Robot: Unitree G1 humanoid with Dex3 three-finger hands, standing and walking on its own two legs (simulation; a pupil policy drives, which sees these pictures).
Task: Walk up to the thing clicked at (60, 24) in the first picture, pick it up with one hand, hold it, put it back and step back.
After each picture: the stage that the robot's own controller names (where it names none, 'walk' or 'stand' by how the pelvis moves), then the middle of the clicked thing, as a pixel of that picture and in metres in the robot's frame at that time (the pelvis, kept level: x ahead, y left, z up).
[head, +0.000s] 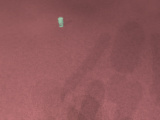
stand; (60, 22) +1.84 +0.33 -0.72
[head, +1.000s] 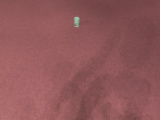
walk; (76, 22) +1.71 +0.20 -0.70
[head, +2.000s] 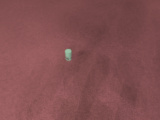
walk; (68, 54) +1.14 +0.22 -0.70
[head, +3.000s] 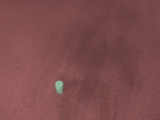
walk; (59, 87) +0.72 +0.22 -0.70
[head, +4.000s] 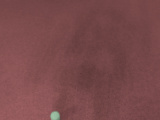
walk; (55, 118) +0.46 +0.20 -0.70
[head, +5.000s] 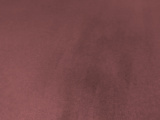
stand; out of the picture +0.37 +0.19 -0.72
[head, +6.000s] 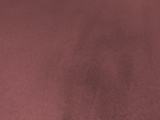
stand; out of the picture +0.35 +0.19 -0.72
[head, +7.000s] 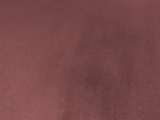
stand; out of the picture +0.37 +0.20 -0.73
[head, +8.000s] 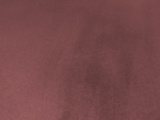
stand; out of the picture +0.35 +0.20 -0.73
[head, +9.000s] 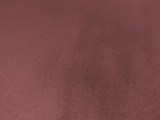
stand; out of the picture +0.35 +0.20 -0.73
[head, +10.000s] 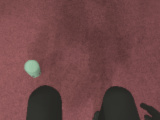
go down; (33, 69) +0.42 +0.23 -0.38
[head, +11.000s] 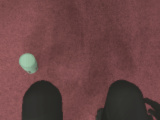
go down; (29, 64) +0.43 +0.24 -0.30
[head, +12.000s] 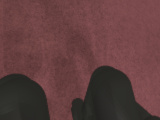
close in; out of the picture +0.41 +0.27 -0.22
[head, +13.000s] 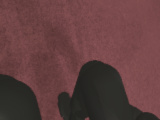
close; out of the picture +0.41 +0.28 -0.22
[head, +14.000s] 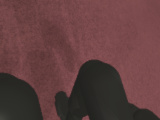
lift; out of the picture +0.41 +0.28 -0.22
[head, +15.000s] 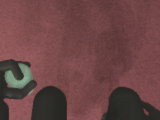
lift; (21, 80) +0.32 +0.22 -0.06
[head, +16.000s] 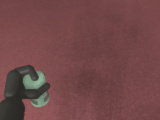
hold; (37, 89) +0.33 +0.17 +0.03
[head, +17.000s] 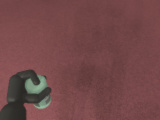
hold; (39, 92) +0.33 +0.17 +0.00
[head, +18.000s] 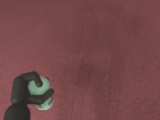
crouch; (41, 94) +0.32 +0.16 -0.02
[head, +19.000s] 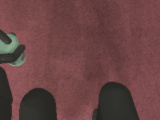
crouch; (11, 51) +0.45 +0.22 -0.10
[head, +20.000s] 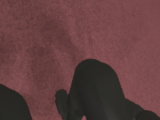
lower; out of the picture +0.43 +0.31 -0.23
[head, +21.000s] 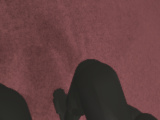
lower; out of the picture +0.44 +0.30 -0.23
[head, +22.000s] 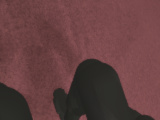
lower; out of the picture +0.44 +0.30 -0.23
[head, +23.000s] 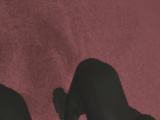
lower; out of the picture +0.44 +0.30 -0.23
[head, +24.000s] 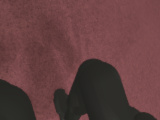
loosen; out of the picture +0.43 +0.28 -0.23
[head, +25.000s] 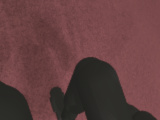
withdraw; out of the picture +0.43 +0.28 -0.23
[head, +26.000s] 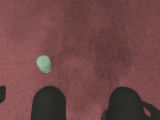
walk; (44, 64) +0.46 +0.21 -0.38
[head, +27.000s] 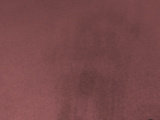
stand; out of the picture +0.39 +0.18 -0.66
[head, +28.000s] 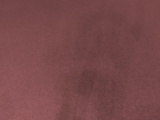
stand; out of the picture +0.39 +0.19 -0.67
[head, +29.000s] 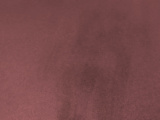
stand; out of the picture +0.39 +0.18 -0.69
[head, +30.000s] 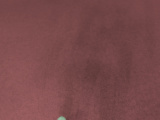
walk; out of the picture +0.42 +0.18 -0.72
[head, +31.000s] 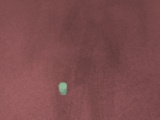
walk; (63, 88) +0.59 +0.14 -0.70
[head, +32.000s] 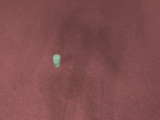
walk; (57, 60) +0.89 +0.23 -0.70
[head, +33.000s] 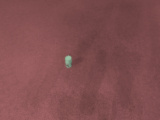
stand; (68, 61) +1.05 +0.18 -0.71
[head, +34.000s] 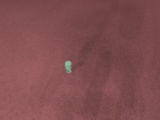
stand; (68, 66) +1.04 +0.18 -0.73
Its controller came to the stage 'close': yes
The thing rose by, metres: 0.71
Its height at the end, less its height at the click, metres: +0.00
